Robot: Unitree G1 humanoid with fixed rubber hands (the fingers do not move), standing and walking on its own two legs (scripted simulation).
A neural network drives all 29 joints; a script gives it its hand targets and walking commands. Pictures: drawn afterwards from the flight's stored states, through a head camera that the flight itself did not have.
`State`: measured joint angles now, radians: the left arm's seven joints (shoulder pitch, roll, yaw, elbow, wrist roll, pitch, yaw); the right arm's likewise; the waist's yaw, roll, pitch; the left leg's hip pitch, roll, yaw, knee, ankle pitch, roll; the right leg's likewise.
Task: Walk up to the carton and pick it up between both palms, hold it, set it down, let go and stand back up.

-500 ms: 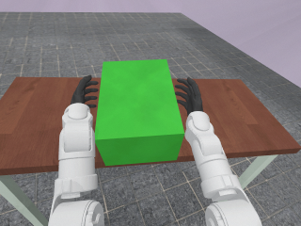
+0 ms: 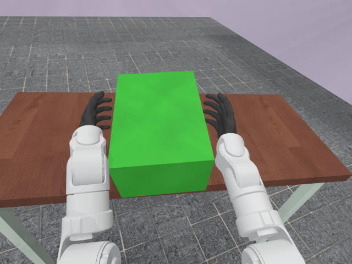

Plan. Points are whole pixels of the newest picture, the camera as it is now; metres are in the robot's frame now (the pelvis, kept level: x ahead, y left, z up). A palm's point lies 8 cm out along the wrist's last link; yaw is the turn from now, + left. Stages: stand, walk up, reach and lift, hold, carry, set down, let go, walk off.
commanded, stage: hold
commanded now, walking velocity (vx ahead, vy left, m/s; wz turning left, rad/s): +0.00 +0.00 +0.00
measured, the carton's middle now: (160, 129) +0.40 +0.01 +0.12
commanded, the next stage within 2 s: none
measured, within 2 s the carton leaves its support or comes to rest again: neither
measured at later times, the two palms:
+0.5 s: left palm (91, 127) +0.34 +0.16 +0.17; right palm (226, 129) +0.34 -0.13 +0.17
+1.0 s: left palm (91, 125) +0.35 +0.16 +0.17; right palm (225, 128) +0.35 -0.13 +0.17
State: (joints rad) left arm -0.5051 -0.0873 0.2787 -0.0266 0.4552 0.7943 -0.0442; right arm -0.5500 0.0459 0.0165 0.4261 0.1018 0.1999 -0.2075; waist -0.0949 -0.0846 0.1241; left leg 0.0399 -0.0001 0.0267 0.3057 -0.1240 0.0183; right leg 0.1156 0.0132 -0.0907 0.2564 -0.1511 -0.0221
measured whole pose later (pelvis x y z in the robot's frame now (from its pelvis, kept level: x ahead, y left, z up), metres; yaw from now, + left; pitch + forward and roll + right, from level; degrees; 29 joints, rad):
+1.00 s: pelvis +0.00 +0.00 +0.00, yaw +0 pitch -12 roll -1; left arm -0.54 -0.08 0.28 0.02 0.46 0.78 -0.04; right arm -0.59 0.04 -0.01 0.49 0.09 0.18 -0.19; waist -0.09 -0.09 0.12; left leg 0.03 0.00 0.03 0.29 -0.11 0.02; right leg 0.10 0.01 -0.09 0.25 -0.14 -0.02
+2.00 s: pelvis +0.00 +0.01 +0.00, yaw -1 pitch -12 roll -1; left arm -0.54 -0.09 0.28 0.02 0.45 0.79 -0.03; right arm -0.58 0.04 -0.01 0.49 0.09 0.19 -0.19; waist -0.08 -0.09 0.11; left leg 0.03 0.00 0.04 0.30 -0.12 0.03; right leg 0.09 0.01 -0.08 0.26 -0.14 -0.02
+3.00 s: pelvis +0.00 +0.00 +0.00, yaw +0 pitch -12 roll -1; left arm -0.51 -0.09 0.27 -0.03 0.44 0.80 -0.03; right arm -0.56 0.04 0.01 0.44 0.11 0.20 -0.20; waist -0.09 -0.08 0.11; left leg 0.02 0.00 0.04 0.30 -0.12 0.02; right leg 0.10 0.01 -0.09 0.25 -0.14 -0.02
